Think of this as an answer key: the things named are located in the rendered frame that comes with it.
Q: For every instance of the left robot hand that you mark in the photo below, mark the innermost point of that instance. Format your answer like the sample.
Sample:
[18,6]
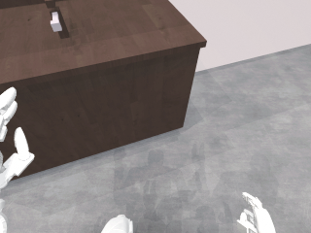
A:
[17,163]

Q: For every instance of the robot left thigh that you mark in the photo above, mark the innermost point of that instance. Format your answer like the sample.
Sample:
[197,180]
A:
[119,224]

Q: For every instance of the right robot hand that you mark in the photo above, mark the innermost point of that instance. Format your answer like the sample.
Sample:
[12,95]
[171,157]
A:
[259,221]

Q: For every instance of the tap lever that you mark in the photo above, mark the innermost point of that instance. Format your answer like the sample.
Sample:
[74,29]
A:
[56,26]

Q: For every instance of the counter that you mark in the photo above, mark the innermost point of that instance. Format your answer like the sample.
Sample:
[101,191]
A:
[119,72]

